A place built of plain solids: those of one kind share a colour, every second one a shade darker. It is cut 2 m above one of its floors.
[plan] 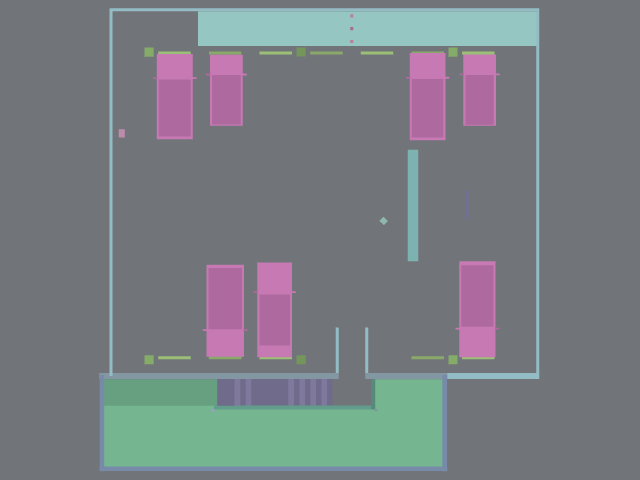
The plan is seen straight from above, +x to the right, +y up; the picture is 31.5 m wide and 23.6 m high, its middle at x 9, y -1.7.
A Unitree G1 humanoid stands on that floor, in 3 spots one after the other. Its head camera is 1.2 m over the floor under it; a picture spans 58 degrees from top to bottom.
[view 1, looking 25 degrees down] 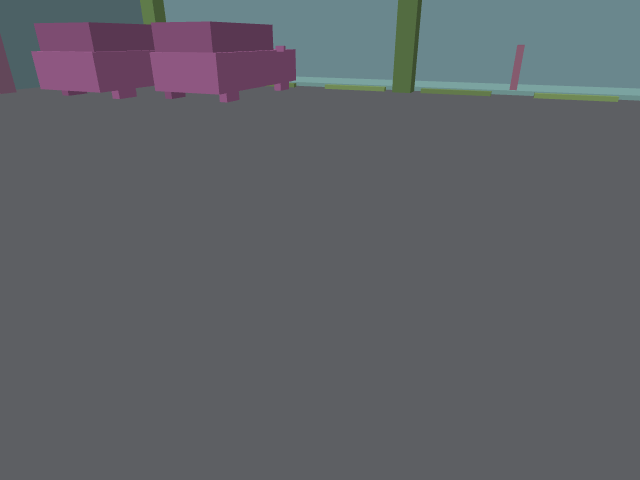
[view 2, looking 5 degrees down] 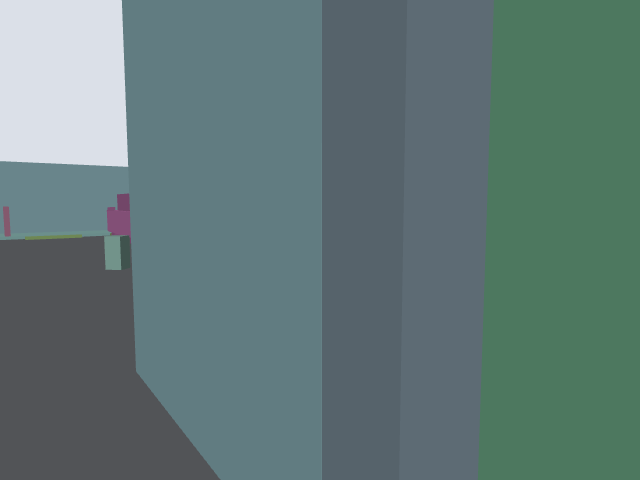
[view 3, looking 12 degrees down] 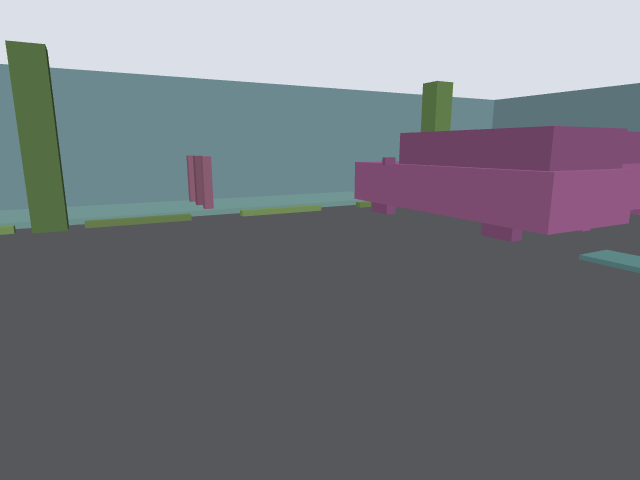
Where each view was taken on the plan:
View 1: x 10.57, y -3.60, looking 113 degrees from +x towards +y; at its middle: ground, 2.84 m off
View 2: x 10.52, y -9.19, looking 54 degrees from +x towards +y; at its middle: wall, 1.19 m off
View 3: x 8.63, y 0.00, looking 62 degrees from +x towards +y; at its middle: ground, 5.77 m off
